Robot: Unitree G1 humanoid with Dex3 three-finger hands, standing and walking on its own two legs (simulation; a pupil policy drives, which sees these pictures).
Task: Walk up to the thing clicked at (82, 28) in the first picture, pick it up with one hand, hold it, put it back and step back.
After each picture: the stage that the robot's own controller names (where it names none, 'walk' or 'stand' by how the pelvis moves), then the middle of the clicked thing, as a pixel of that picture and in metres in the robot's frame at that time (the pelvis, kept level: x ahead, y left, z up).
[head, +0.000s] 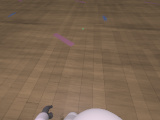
stand; (83, 30) +2.34 +0.34 -0.72
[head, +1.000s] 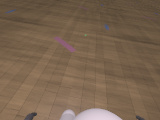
walk; (85, 36) +2.20 +0.18 -0.70
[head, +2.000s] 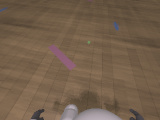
walk; (88, 43) +1.53 +0.08 -0.70
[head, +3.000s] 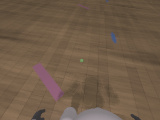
walk; (81, 62) +1.03 +0.14 -0.71
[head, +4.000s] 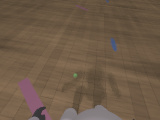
walk; (75, 76) +0.69 +0.19 -0.71
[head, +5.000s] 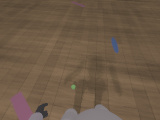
walk; (73, 87) +0.45 +0.19 -0.71
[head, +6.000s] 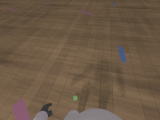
stand; (75, 99) +0.35 +0.19 -0.71
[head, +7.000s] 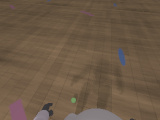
stand; (73, 101) +0.33 +0.19 -0.72
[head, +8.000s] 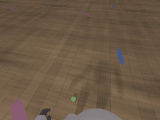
stand; (73, 100) +0.35 +0.20 -0.73
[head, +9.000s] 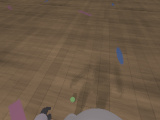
stand; (72, 100) +0.34 +0.21 -0.73
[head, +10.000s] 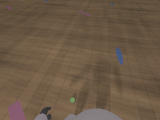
stand; (72, 100) +0.33 +0.21 -0.73
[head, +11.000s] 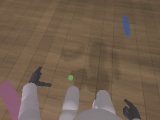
go down; (71, 78) +0.38 +0.20 -0.54
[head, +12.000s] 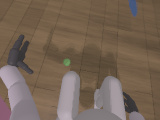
go down; (67, 63) +0.43 +0.21 -0.31
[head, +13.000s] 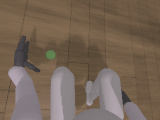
close in; (51, 56) +0.41 +0.24 -0.25
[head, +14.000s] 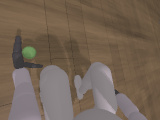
close; (29, 54) +0.41 +0.26 -0.22
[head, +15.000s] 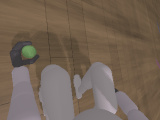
lift; (28, 53) +0.40 +0.26 -0.23
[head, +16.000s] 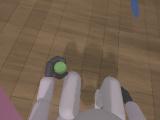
lift; (61, 69) +0.31 +0.22 -0.06
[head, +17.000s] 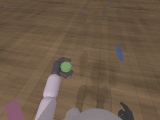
hold; (66, 70) +0.33 +0.17 +0.06
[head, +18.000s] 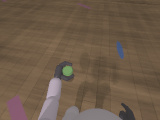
hold; (68, 74) +0.32 +0.17 +0.01
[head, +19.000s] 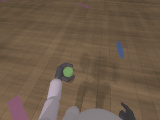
hold; (69, 75) +0.32 +0.16 +0.00
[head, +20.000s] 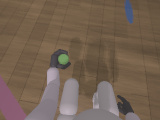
crouch; (64, 61) +0.40 +0.19 -0.08
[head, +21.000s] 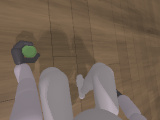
lower; (30, 54) +0.41 +0.26 -0.23
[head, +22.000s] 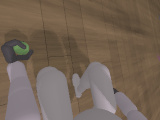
lower; (22, 51) +0.42 +0.28 -0.23
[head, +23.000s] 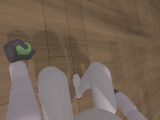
lower; (24, 51) +0.42 +0.28 -0.23
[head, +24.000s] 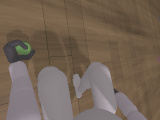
lower; (24, 51) +0.42 +0.28 -0.23
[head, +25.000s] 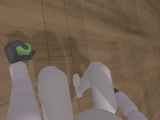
rest; (24, 51) +0.42 +0.27 -0.23
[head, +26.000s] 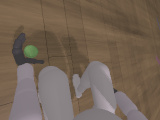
withdraw; (30, 54) +0.41 +0.23 -0.23
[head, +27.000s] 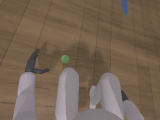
walk; (64, 60) +0.42 +0.20 -0.28
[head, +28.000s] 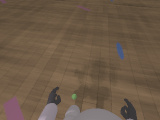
stand; (74, 97) +0.35 +0.15 -0.64
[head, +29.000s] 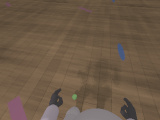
stand; (74, 97) +0.36 +0.17 -0.67
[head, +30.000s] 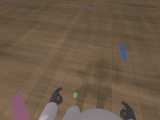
stand; (75, 96) +0.36 +0.16 -0.67
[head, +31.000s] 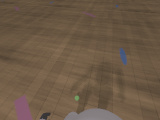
walk; (77, 99) +0.37 +0.16 -0.72
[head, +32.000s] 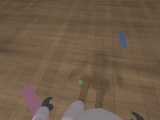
walk; (81, 83) +0.48 +0.14 -0.71
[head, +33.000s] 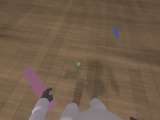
walk; (78, 65) +0.77 +0.14 -0.70
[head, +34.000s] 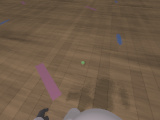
stand; (82, 64) +0.99 +0.18 -0.70
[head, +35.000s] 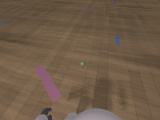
stand; (82, 65) +1.00 +0.17 -0.73
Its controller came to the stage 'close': yes
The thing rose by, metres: 0.73
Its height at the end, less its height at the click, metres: +0.00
